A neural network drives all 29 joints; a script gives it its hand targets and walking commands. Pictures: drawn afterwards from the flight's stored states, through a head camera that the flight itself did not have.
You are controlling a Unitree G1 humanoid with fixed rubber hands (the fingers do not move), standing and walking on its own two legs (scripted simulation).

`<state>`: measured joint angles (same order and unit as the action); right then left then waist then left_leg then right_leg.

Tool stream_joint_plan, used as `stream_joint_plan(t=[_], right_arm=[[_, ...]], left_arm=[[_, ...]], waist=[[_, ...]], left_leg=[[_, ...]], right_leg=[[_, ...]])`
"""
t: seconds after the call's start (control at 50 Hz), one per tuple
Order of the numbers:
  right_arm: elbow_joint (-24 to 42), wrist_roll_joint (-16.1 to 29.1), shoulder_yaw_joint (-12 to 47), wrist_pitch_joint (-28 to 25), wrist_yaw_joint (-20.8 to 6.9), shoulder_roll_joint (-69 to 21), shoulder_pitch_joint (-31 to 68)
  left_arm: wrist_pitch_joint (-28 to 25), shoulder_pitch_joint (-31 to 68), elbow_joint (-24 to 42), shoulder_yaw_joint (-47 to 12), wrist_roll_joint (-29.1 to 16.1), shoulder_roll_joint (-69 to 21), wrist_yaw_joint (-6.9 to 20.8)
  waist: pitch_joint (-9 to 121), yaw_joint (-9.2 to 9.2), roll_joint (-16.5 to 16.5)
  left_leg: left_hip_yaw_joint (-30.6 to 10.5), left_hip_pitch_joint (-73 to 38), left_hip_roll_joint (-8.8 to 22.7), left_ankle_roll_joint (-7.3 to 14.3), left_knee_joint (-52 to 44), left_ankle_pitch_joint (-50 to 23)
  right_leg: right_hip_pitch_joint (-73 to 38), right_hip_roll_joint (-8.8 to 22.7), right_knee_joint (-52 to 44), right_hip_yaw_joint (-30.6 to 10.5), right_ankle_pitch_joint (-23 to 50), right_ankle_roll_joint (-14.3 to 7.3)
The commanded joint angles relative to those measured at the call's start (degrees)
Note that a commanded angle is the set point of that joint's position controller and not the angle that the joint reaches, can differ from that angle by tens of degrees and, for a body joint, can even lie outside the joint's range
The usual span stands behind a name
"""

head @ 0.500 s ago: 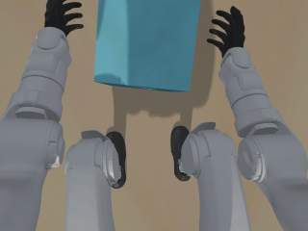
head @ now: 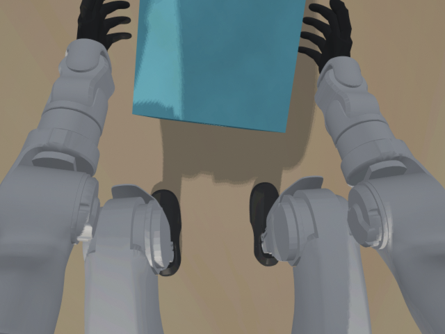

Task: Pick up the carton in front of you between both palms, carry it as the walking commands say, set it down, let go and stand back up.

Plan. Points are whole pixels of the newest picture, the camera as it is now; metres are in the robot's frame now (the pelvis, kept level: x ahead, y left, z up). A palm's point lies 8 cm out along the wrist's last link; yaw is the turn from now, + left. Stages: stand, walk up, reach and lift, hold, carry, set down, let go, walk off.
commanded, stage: reach and lift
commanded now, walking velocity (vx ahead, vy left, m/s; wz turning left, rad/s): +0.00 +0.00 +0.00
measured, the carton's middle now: (213, 67) +0.50 +0.01 -0.25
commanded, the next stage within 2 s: none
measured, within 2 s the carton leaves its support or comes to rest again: leaves its support in 0.50 s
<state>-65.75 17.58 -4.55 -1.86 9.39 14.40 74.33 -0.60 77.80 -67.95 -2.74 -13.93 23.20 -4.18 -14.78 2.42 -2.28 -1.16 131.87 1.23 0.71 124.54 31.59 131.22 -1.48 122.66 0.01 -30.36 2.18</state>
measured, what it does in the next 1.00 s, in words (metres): rises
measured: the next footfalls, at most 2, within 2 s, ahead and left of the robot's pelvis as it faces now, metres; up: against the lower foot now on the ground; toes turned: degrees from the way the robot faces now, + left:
none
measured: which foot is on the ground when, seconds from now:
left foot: down 0.00-1.00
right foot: down 0.00-1.00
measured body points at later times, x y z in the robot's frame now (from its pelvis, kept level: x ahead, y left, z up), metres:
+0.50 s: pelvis -0.01 +0.00 -0.01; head +0.34 +0.04 +0.26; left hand +0.54 +0.16 -0.18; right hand +0.53 -0.15 -0.17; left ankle +0.11 +0.12 -0.34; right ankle +0.12 -0.12 -0.34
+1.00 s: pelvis +0.00 -0.01 +0.09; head +0.25 +0.03 +0.47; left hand +0.49 +0.18 +0.02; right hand +0.50 -0.12 +0.03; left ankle +0.11 +0.12 -0.34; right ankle +0.12 -0.13 -0.34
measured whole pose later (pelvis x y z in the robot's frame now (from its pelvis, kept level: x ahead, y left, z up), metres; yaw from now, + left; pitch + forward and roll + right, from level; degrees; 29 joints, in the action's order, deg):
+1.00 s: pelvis +0.00 -0.01 +0.09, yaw +5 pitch +41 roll -1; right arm -40.9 -9.1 -30.0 16.9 5.9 -2.7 55.8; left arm 17.2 59.7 -48.3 20.7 10.4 4.3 -2.0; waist 9.5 1.1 -1.4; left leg -3.1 119.0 -3.1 -1.8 106.1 28.3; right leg 117.4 -4.7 106.6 -2.3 -30.5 2.8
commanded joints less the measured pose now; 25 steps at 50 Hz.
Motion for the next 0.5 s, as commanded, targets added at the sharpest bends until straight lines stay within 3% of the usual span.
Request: stream_joint_plan(t=[0.0,0.1,0.18,0.3,0.38,0.48], right_arm=[[4.5,-0.9,-1.5,-1.3,0.2,3.0,8.6],[5.0,1.0,1.9,-2.0,0.3,-3.3,12.1],[3.2,-0.2,1.8,-2.2,0.6,-7.2,12.4],[5.3,-3.3,6.4,-0.4,-6.7,-37.7,29.0],[9.5,-5.6,6.4,2.0,-10.3,-48.8,33.6],[17.8,-2.0,11.0,3.6,-11.1,-58.6,34.8]], left_arm=[[-1.2,13.8,3.6,1.4,1.0,4.6,-0.3],[-2.0,17.2,3.3,-2.0,0.0,-1.8,-0.6],[-2.5,19.0,3.0,-1.6,2.0,-4.2,-1.1],[-0.7,31.3,4.3,-8.4,2.3,-38.4,5.6],[1.2,32.4,7.3,-7.6,4.3,-49.5,8.7],[2.2,35.4,18.6,-12.5,0.0,-59.0,8.8]], waist=[[58.8,-0.83,6.6],[59.8,-1.39,5.8],[59.8,-1.8,5.9],[58.2,-1.77,6.3],[61.2,-2.67,6.0],[81.2,-2.4,6.6]], left_leg=[[-1.0,-33.8,-1.7,-0.8,-11.1,-14.8],[-1.0,-33.6,-2.3,-0.3,-11.9,-14.4],[-0.7,-33.3,-2.9,-0.1,-12.5,-13.6],[0.0,-31.5,-5.0,0.3,-11.4,-13.1],[1.7,-33.3,-6.2,0.4,-10.3,-13.6],[3.7,-44.3,-7.3,-0.3,-9.0,-21.7]], right_leg=[[-25.8,-1.5,-8.5,2.7,13.6,0.9],[-28.2,-2.2,-9.1,2.4,13.6,0.8],[-30.1,-3.0,-9.5,2.5,13.2,0.7],[-26.3,-5.5,-7.9,3.1,11.8,0.5],[-26.0,-6.6,-6.8,4.6,11.8,0.4],[-34.6,-7.6,-5.7,6.1,19.1,0.3]])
